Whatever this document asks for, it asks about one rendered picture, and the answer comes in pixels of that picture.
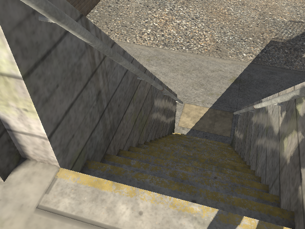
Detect stairs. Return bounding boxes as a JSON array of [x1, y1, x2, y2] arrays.
[[80, 132, 295, 229]]

